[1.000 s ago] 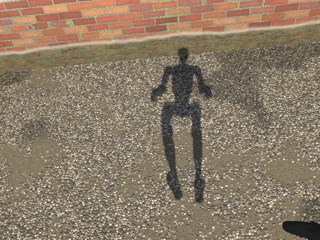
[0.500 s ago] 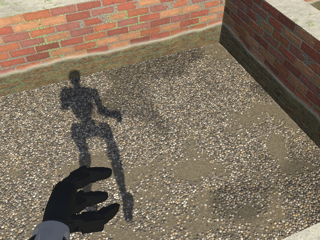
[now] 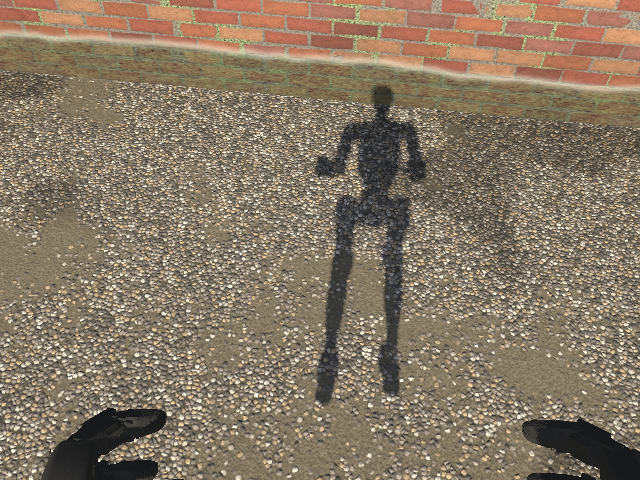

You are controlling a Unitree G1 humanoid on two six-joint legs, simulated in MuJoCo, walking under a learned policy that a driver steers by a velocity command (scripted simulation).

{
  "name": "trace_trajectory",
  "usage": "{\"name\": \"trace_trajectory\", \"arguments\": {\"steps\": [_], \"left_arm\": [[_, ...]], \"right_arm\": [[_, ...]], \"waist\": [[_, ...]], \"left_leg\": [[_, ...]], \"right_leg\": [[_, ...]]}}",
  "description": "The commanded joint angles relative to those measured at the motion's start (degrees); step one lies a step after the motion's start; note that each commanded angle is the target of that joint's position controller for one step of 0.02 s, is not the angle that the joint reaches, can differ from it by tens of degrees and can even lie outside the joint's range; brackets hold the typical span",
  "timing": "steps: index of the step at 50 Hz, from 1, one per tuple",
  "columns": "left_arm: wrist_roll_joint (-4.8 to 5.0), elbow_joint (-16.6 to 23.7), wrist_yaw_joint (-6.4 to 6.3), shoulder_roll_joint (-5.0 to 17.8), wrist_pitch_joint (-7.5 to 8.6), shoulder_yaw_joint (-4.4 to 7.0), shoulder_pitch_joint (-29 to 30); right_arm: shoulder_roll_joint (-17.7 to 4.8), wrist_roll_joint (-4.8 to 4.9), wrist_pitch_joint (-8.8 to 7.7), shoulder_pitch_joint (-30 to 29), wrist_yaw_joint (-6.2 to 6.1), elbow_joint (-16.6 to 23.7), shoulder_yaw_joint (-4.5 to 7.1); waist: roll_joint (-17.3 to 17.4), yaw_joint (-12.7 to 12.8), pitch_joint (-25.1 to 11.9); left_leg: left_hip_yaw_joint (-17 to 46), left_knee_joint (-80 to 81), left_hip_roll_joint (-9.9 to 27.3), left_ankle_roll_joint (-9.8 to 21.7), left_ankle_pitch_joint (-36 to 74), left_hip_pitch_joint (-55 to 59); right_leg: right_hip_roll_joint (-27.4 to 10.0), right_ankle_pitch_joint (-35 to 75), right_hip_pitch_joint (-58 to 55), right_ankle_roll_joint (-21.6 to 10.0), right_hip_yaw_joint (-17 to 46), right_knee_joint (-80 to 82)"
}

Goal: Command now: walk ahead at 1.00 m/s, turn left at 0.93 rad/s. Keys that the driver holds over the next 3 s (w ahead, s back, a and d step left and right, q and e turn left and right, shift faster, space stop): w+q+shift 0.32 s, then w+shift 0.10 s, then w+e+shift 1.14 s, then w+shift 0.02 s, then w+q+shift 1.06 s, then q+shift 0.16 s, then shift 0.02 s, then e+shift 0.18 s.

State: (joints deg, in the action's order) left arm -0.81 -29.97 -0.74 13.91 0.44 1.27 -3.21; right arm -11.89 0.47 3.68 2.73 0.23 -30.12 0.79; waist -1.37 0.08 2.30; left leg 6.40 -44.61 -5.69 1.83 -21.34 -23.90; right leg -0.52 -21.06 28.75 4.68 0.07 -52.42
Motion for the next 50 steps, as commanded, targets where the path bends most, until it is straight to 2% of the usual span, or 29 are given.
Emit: {"name": "trace_trajectory", "arguments": {"steps": [1,2,3,4,5,6,8,10,13,16,17,18,19,20,21,23,25,28,29,31,32,33,34,36,40,42,44,47,50], "left_arm": [[-0.24,3.6,0.83,1.4,0.06,0.16,-2.2],[-0.5,2.2,0.97,1.2,-0.1,0.2,-5.2],[-2.08,1.3,0.89,4.3,0.19,0.87,-8.3],[-2.86,0.5,0.74,8.9,-0.19,2.44,-9.4],[-2.61,0.2,0.09,9.7,-0.39,2.93,-11.9],[-2.38,0.6,-0.32,8.3,0.18,2.04,-10.1],[-1.91,0.7,-0.29,5.5,1.28,0.54,-3.7],[-1.73,0.8,0.59,3.9,1.58,0.01,0.3],[-0.65,0.6,1.26,6.4,1.77,0.68,1.9],[-0.04,-0.2,1.73,7.1,1.52,1.36,-0.2],[-0.45,-0.4,1.77,5.4,0.8,1.09,-2.9],[-1.23,1.1,2.22,4.0,0.18,0.73,-4.9],[-0.82,3.4,2.66,3.4,-0.33,0.67,-0.8],[0.09,4.8,2.12,3.2,-0.63,1.11,2.5],[0.36,4.9,1.83,3.5,-0.4,1.29,3.4],[0.76,4.2,0.58,0.8,0.3,0.37,1.0],[0.41,3.7,-0.09,0.1,0.31,-0.03,-0.2],[1.04,3.2,0.33,0.4,-0.7,-0.2,-0.1],[1.37,3.0,0.62,0.7,-0.81,-0.17,0.0],[1.47,1.0,1.76,-1.3,-1.17,-0.76,-4.1],[0.77,0.4,2.26,-1.1,-1.42,-0.83,-4.8],[1.04,1.1,2.57,1.3,-1.67,-0.28,-1.6],[2.39,3.1,2.69,4.3,-2.15,0.78,3.0],[3.26,5.4,2.22,3.8,-2.21,-0.04,8.1],[3.35,5.0,1.9,1.8,-1.36,-0.54,6.1],[3.76,5.0,2.33,1.0,-1.62,-0.49,4.8],[3.74,5.0,2.73,1.4,-2.27,-0.18,4.3],[2.77,5.4,1.97,-0.2,-3.89,-0.47,6.8],[3.33,3.2,2.0,1.1,-3.93,-0.08,2.9]], "right_arm": [[-8.1,1.8,-1.76,-12.5,0.36,7.7,2.38],[-7.3,2.17,-1.5,-12.2,0.45,7.8,2.43],[-4.3,2.71,-1.53,-9.9,0.36,9.2,2.03],[-3.7,3.14,-1.87,-6.7,-0.27,9.7,2.05],[-6.3,1.57,-2.42,-9.6,-0.67,9.6,3.13],[-7.4,0.65,-2.58,-11.9,-0.67,9.4,3.58],[-6.1,-0.11,-1.83,-10.7,0.2,8.9,2.83],[-3.5,0.29,-0.56,-9.5,0.56,8.1,1.34],[-4.5,0.75,-0.18,-9.6,1.37,7.7,1.19],[-4.8,-0.15,-0.43,-7.8,2.31,6.1,1.09],[-4.7,-0.08,-0.45,-5.3,2.59,4.7,0.88],[-7.6,1.17,-0.28,-2.4,2.34,3.6,1.74],[-9.8,2.34,0.11,-0.3,2.2,3.7,2.18],[-10.8,1.9,0.21,1.3,2.13,4.4,2.29],[-10.0,1.09,0.15,0.7,1.24,5.3,2.01],[-6.9,-0.58,-1.17,-3.6,-0.54,5.7,1.19],[-4.8,-0.69,-2.99,-5.4,-1.27,5.6,0.3],[-4.9,-1.47,-4.43,-5.2,-1.09,4.7,0.07],[-5.5,-1.35,-4.35,-4.9,-0.91,4.4,0.3],[-5.8,-0.1,-3.68,-7.1,-0.6,4.9,0.21],[-3.6,-0.04,-3.25,-7.0,-0.42,5.6,-0.35],[-1.3,-0.26,-3.06,-5.6,-0.17,6.4,-1.02],[-2.4,-0.37,-3.29,-6.7,0.16,7.3,-1.05],[-2.8,-0.11,-4.54,-9.8,0.34,7.8,-0.8],[-2.7,-2.22,-5.15,-5.5,-0.34,6.0,-0.32],[-4.3,-2.07,-5.03,-4.3,-0.66,5.4,0.45],[-6.2,-1.89,-4.43,-4.3,-1.12,5.1,1.19],[-5.8,-1.96,-3.58,-2.9,-2.67,4.1,1.12],[-5.7,-1.29,-3.13,-4.4,-2.38,4.3,1.61]], "waist": [[7.2,4.1,-11.2],[2.7,5.6,-10.5],[-11.8,5.7,-12.2],[-22.5,6.2,-13.4],[-16.6,8.3,-10.7],[-10.4,7.3,-7.9],[-9.1,3.3,-5.2],[-8.5,1.2,-5.8],[-5.9,0.0,-5.8],[0.2,0.2,-5.7],[5.9,0.6,-7.4],[13.5,-0.2,-12.4],[19.8,-3.7,-12.7],[21.6,-5.6,-11.6],[16.6,-5.4,-12.5],[9.4,-2.0,-14.8],[7.1,-1.0,-16.5],[5.4,-1.7,-14.5],[5.1,-2.0,-13.4],[5.7,0.8,-11.4],[1.8,0.4,-8.6],[-7.8,-2.0,-6.2],[-10.8,-1.4,-4.6],[-6.0,-1.7,-3.0],[0.3,-2.3,-9.1],[6.4,-2.1,-11.0],[9.8,-1.6,-9.1],[8.1,-1.6,-6.4],[1.8,1.8,-7.1]], "left_leg": [[13.2,14.5,6.3,7.0,18.0,-3.8],[12.6,10.8,5.0,5.5,11.4,-7.2],[8.7,-1.4,0.7,2.3,2.8,-16.5],[5.1,-7.6,-0.7,0.9,-9.8,-26.2],[4.6,-13.2,0.0,-0.2,-9.9,-29.3],[3.3,-17.2,1.5,-1.0,-6.9,-29.9],[1.3,-18.9,5.0,-2.1,-2.3,-25.7],[-2.7,-15.4,6.9,-2.6,2.5,-15.4],[-7.4,-9.9,6.9,-1.7,9.1,-3.6],[-11.4,-1.3,7.0,1.3,9.5,1.4],[-10.6,1.3,5.5,2.5,13.0,4.7],[-4.3,4.1,4.2,5.1,16.2,8.0],[9.1,13.4,8.9,8.2,9.5,8.1],[17.7,18.7,12.8,10.9,4.9,12.2],[20.8,18.9,14.7,12.2,7.4,13.4],[18.1,15.2,16.4,12.1,12.9,9.8],[17.0,14.9,17.0,9.9,13.1,6.9],[11.5,18.0,17.3,6.5,9.5,0.4],[9.5,19.4,17.0,5.1,7.4,-1.6],[5.2,19.8,14.5,1.2,2.2,-6.8],[0.6,16.0,10.8,-1.6,1.3,-9.7],[-6.9,7.5,6.0,-3.9,5.0,-10.2],[-9.3,5.8,6.0,-4.7,7.0,-9.0],[-8.9,7.8,6.1,-4.7,10.9,0.3],[-9.3,10.2,7.9,-4.5,12.7,13.6],[-8.1,13.3,11.1,-4.2,11.5,16.5],[-7.2,17.8,14.7,-3.8,6.3,14.7],[-8.6,18.5,16.8,-4.6,9.4,12.9],[-15.4,14.0,12.7,-5.7,8.1,12.9]], "right_leg": [[2.8,11.5,-19.1,-0.3,-3.1,9.9],[1.0,11.8,-25.4,-1.1,-2.0,15.0],[-7.8,22.0,-35.5,-3.3,6.1,14.1],[-17.1,25.0,-39.9,-6.9,17.2,17.1],[-20.8,21.8,-35.9,-9.5,23.3,21.0],[-21.8,16.7,-31.2,-10.8,23.8,23.0],[-20.3,13.4,-21.9,-10.4,16.5,23.5],[-17.2,8.1,-12.5,-7.4,7.0,24.7],[-16.8,-0.2,-4.1,-5.9,-1.0,25.4],[-15.6,-4.4,-5.9,-4.8,-5.9,19.3],[-11.6,1.7,-6.2,-4.1,-9.6,10.4],[-5.7,4.4,-6.4,-1.3,-12.7,2.8],[-0.6,-6.2,0.1,0.9,-13.8,-6.4],[1.2,-14.3,9.0,1.3,-8.4,-14.3],[0.6,-14.1,11.5,1.7,-3.7,-18.5],[-2.1,-10.5,8.8,1.0,0.0,-19.4],[-2.5,-9.2,3.6,-0.7,1.9,-15.5],[-0.7,-7.4,-7.1,-3.4,2.0,-3.4],[-0.3,-5.3,-11.4,-4.4,0.5,1.0],[1.4,3.5,-22.4,-7.3,-3.2,11.9],[1.0,4.5,-24.9,-9.1,-0.7,15.4],[-2.9,12.1,-23.0,-11.4,8.1,16.7],[-7.1,5.4,-16.1,-13.7,18.6,22.9],[-6.5,4.7,-8.2,-12.2,19.2,26.3],[-0.6,10.4,-6.8,-10.4,11.6,19.3],[1.7,9.7,-6.2,-9.5,7.8,14.5],[2.9,7.9,-5.6,-9.0,3.9,11.0],[2.3,5.7,-6.7,-9.6,2.8,11.5],[2.6,9.6,-9.6,-11.5,4.5,16.0]]}}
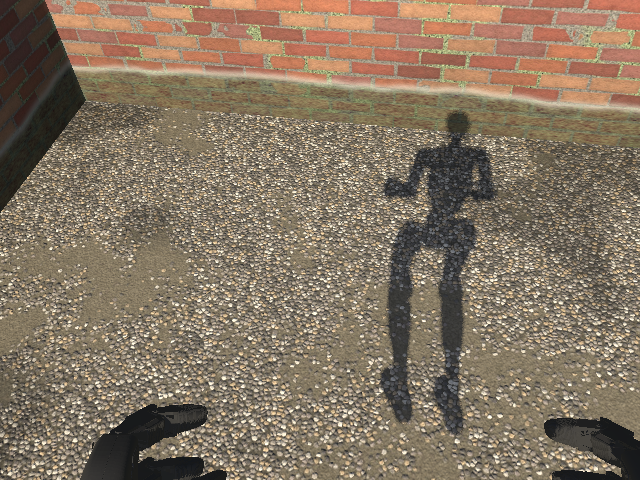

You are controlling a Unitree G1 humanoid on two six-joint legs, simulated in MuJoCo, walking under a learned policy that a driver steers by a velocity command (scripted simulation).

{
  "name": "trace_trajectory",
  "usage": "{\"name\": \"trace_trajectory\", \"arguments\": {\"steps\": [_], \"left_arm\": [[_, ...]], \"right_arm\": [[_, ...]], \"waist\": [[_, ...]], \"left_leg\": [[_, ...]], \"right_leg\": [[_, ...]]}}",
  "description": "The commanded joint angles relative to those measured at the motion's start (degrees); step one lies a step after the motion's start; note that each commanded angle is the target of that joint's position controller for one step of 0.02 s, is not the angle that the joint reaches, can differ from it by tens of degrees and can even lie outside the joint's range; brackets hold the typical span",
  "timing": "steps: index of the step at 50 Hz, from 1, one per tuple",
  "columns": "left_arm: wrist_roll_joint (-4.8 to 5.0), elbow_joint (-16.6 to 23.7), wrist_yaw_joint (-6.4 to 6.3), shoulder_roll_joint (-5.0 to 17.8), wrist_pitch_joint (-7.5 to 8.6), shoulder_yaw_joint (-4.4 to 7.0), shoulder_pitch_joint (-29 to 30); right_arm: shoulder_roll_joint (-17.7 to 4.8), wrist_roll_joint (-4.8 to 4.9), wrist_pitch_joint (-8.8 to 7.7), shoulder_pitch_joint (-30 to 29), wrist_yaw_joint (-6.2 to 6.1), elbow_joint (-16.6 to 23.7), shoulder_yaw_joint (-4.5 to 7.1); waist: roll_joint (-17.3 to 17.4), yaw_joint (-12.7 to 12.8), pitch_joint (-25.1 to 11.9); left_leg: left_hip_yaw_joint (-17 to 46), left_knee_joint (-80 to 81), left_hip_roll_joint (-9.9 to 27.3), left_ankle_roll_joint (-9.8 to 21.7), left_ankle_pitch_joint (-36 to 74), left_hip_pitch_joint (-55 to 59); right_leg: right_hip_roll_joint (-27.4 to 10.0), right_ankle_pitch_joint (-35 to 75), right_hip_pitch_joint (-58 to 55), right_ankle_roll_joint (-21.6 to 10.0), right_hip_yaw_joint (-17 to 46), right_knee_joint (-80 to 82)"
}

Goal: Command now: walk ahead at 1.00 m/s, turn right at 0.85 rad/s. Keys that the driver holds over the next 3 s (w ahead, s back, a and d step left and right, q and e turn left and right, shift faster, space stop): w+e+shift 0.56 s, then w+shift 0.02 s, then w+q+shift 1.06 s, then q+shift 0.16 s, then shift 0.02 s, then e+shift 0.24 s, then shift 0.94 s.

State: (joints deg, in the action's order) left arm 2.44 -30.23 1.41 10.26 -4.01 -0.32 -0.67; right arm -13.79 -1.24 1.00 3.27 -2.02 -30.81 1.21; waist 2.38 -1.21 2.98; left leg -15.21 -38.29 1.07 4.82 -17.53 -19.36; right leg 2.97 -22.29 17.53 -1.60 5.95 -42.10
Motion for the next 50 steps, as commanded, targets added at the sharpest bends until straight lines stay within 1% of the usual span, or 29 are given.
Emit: {"name": "trace_trajectory", "arguments": {"steps": [1,3,8,10,12,14,15,18,19,21,22,23,24,25,27,29,31,34,35,36,37,38,39,40,42,44,46,47,50], "left_arm": [[0.36,3.0,-0.05,5.4,0.46,1.64,-0.3],[0.79,3.6,0.16,6.6,0.01,1.79,1.3],[1.05,4.2,-0.18,7.8,0.23,2.14,3.4],[1.88,3.9,-0.07,8.2,0.81,2.75,2.6],[1.57,3.8,-0.5,6.6,1.09,2.8,2.6],[-0.4,5.4,-0.42,7.6,0.13,3.46,7.5],[0.13,5.8,-0.14,6.9,0.03,3.26,7.7],[-0.15,4.3,0.23,8.2,-0.03,3.58,3.8],[0.46,3.3,-0.08,7.7,0.33,3.61,0.4],[0.8,-0.9,-0.89,5.5,0.37,3.06,-8.1],[1.01,-2.9,-1.3,5.5,0.06,2.97,-12.1],[1.69,-3.1,-2.18,7.0,-0.3,2.92,-14.3],[0.34,-0.4,-2.32,11.5,-0.14,4.18,-10.4],[-1.64,2.9,-2.57,12.6,0.7,4.47,-4.6],[-3.4,6.3,-3.71,13.4,1.33,4.5,4.9],[-2.9,8.2,-2.92,8.7,2.58,3.0,8.7],[-2.79,7.8,-2.82,5.6,2.99,1.66,6.9],[-2.02,4.9,-1.97,8.5,2.74,2.62,1.7],[-1.44,5.0,-1.64,8.4,2.29,2.45,3.1],[-1.13,5.3,-1.15,6.4,1.88,1.82,4.3],[-1.14,6.0,-0.73,2.7,1.66,0.68,3.4],[-1.98,8.3,-0.66,5.9,2.42,0.77,8.0],[-2.4,9.1,-0.66,7.4,3.69,1.42,10.4],[-2.38,8.3,-0.26,6.4,4.53,1.25,9.8],[-2.5,7.3,0.45,5.2,4.55,1.19,7.8],[-3.12,6.9,0.48,4.0,4.58,0.8,7.2],[-3.36,6.5,-0.16,4.8,4.57,1.09,5.8],[-4.01,6.7,-0.5,4.6,4.75,0.77,6.0],[-3.77,7.0,-1.72,5.4,4.4,1.1,6.8]], "right_arm": [[-3.3,0.64,-0.11,-5.8,0.08,5.5,1.23],[-3.2,0.51,0.22,-7.1,0.9,6.7,1.34],[-3.8,0.34,-0.24,-3.8,1.57,6.4,2.08],[-5.0,0.54,-0.06,-1.0,1.59,5.3,2.89],[-6.5,0.43,0.31,1.3,0.93,3.5,3.59],[-6.7,-0.29,-0.15,2.6,-0.11,2.0,3.25],[-7.2,0.01,-0.58,2.5,-0.28,1.3,3.26],[-7.9,0.72,-0.52,-0.5,-0.44,0.6,2.84],[-7.8,1.02,0.0,-4.5,0.06,0.9,2.83],[-3.7,3.2,1.43,-8.8,1.75,1.4,1.75],[-2.0,3.61,2.52,-10.6,2.7,2.6,1.21],[-1.1,2.82,3.77,-10.3,3.82,5.2,0.71],[-0.2,1.09,3.72,-14.4,3.82,8.7,0.26],[-0.6,1.14,2.18,-15.9,3.25,10.5,0.42],[-0.8,0.81,0.33,-9.1,1.08,9.3,0.4],[-0.1,-0.28,0.09,-5.7,-0.19,7.7,0.1],[1.6,0.84,0.47,-3.0,0.02,6.8,-0.57],[0.3,3.14,0.89,-3.0,1.38,6.7,-0.51],[1.3,2.81,1.09,0.2,2.05,5.2,-0.75],[2.5,1.4,1.29,3.6,2.69,3.7,-1.22],[1.3,0.56,1.29,2.3,3.04,3.9,-1.34],[-3.2,1.74,1.21,-1.8,3.21,5.1,0.18],[-4.1,2.2,0.81,-4.4,2.71,6.6,0.67],[-3.4,2.44,0.25,-7.7,2.43,7.5,0.32],[-3.0,3.86,-0.97,-9.3,2.3,7.7,-0.05],[-1.9,4.37,-1.34,-9.1,2.55,7.2,-0.15],[-0.5,4.97,-0.93,-3.5,2.97,6.2,0.07],[0.7,4.13,-0.48,-3.2,2.93,6.1,-0.36],[-0.2,4.03,0.67,-0.6,2.87,4.9,0.35]], "waist": [[-5.3,3.8,-6.8],[-8.5,4.3,-5.4],[-5.9,3.0,-8.1],[-2.3,1.5,-10.7],[5.9,-0.3,-11.5],[5.4,-2.3,-7.8],[4.8,-1.8,-8.0],[2.0,1.3,-6.3],[1.0,4.2,-6.2],[-5.9,8.4,-7.4],[-11.6,10.1,-4.7],[-19.7,11.1,-1.3],[-23.7,12.1,-1.1],[-14.4,9.0,-6.4],[-11.0,1.5,-12.7],[-6.2,-0.5,-15.7],[-4.9,-0.1,-18.3],[-7.2,3.2,-14.7],[-5.1,1.5,-12.2],[-0.9,0.3,-8.9],[10.1,2.7,-4.7],[15.5,0.6,0.2],[9.1,1.2,1.3],[4.4,2.9,-1.4],[1.7,4.5,-4.8],[0.5,5.0,-7.9],[-8.1,4.0,-11.9],[-10.6,3.8,-9.8],[-11.9,2.3,-8.1]], "left_leg": [[4.4,4.2,4.0,-9.0,4.8,8.2],[3.9,-0.4,1.3,-8.9,3.3,6.8],[5.7,-0.1,2.7,-7.5,2.3,14.6],[7.5,3.6,8.0,-6.0,0.2,21.8],[12.5,11.1,19.1,-3.5,-2.3,23.0],[14.3,15.3,25.3,-1.9,-6.0,13.6],[14.0,17.6,26.6,-2.9,-11.2,12.0],[8.1,18.7,24.8,-4.3,-15.2,3.6],[4.6,17.7,23.7,-5.1,-14.7,0.6],[-3.5,6.8,17.6,-7.9,-16.1,-3.8],[-6.1,-5.4,12.7,-8.7,-14.4,-5.6],[-7.0,-18.4,5.8,-12.0,-17.0,-13.1],[1.6,-31.7,0.9,-13.6,-22.6,-23.4],[13.7,-35.4,-1.3,-13.4,-17.7,-27.2],[20.2,-39.2,-1.2,-11.7,-9.3,-26.4],[19.4,-38.1,-1.5,-11.1,-6.5,-21.4],[17.9,-27.4,-0.2,-10.9,-7.5,-11.3],[13.6,-7.9,-0.3,-6.1,-7.4,3.7],[10.7,-1.3,-1.0,-4.3,-2.7,9.3],[10.5,2.7,-1.7,-2.2,-1.3,13.6],[21.2,3.5,2.9,1.3,2.3,12.1],[40.4,14.4,11.5,5.7,-8.4,6.5],[47.3,19.1,14.2,5.8,-12.0,2.4],[44.3,19.1,12.0,3.9,-11.1,-2.2],[35.0,18.1,5.5,0.7,-7.4,-8.6],[27.9,13.5,0.9,-1.2,-4.7,-6.9],[23.3,6.3,-2.3,-1.5,-3.9,-3.9],[21.9,3.7,-2.5,-2.2,-1.8,-4.4],[19.1,0.8,-3.4,-1.9,-1.6,-4.3]], "right_leg": [[-1.1,13.1,2.8,-6.0,1.5,7.0],[-1.7,18.6,6.2,-7.1,8.0,7.4],[-0.9,21.3,13.9,-6.6,11.7,7.1],[0.6,18.5,18.7,-5.1,6.6,3.3],[0.4,2.8,22.2,-4.6,-0.2,-6.5],[-4.1,0.4,22.1,-4.0,-3.7,-16.5],[-5.5,-0.9,21.7,-4.0,-5.3,-17.3],[-6.9,-0.3,14.8,-3.7,-8.3,-13.9],[-7.4,2.4,10.3,-4.1,-9.5,-10.4],[-5.5,8.7,-0.2,-6.0,-11.0,-3.7],[-2.9,6.0,1.2,-7.9,-9.0,0.5],[-3.5,11.3,3.4,-12.4,2.0,6.3],[-8.0,3.5,6.8,-17.0,21.2,12.5],[-11.1,-3.7,3.1,-16.7,30.6,18.3],[-12.4,-6.0,2.7,-14.5,31.9,17.8],[-9.3,-1.5,4.2,-11.2,26.8,14.9],[-7.7,2.2,4.8,-7.8,19.9,15.5],[-6.8,0.0,6.6,-5.9,16.3,19.8],[-5.8,-3.8,9.6,-4.1,14.6,19.3],[-2.4,-6.5,13.8,-0.8,10.5,14.2],[3.5,-2.7,18.4,1.2,2.3,-0.5],[2.2,0.0,27.0,2.2,-4.5,-2.2],[-2.2,5.1,23.5,2.7,-3.5,-2.1],[-3.7,8.4,13.1,2.9,-3.3,1.5],[-3.0,11.2,-4.3,3.6,-5.7,5.9],[-4.5,13.5,-9.8,4.1,-5.3,8.5],[-7.5,9.3,-12.7,5.6,-1.5,13.8],[-9.1,8.6,-10.6,5.4,0.0,15.7],[-11.7,3.7,-8.4,6.0,0.5,19.9]]}}
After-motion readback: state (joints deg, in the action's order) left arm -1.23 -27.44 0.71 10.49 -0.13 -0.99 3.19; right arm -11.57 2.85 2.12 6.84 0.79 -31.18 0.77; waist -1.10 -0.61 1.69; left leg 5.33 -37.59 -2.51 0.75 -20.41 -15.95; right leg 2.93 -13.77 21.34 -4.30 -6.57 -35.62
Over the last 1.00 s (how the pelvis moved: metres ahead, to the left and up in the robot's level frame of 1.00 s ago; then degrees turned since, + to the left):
0.02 0.08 0.01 6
